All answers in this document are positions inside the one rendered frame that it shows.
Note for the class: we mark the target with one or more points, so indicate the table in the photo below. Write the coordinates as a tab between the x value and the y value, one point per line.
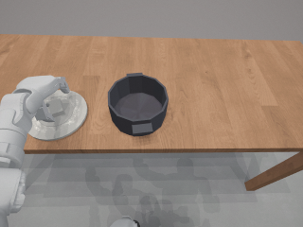
225	95

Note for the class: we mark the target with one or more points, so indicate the lid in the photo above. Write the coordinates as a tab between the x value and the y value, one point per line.
75	112

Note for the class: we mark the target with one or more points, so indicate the knob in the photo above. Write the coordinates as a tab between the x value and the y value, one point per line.
55	107

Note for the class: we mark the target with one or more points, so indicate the left robot shin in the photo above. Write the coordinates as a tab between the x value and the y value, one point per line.
126	217

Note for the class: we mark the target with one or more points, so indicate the pot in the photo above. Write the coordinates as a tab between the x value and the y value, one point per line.
138	104

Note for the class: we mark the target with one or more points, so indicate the left robot upper arm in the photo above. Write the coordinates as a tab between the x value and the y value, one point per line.
12	192

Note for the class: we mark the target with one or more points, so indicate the robot left hand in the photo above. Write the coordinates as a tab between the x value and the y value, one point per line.
45	86

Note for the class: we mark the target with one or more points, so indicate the robot left forearm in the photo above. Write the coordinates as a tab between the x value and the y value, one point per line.
16	112

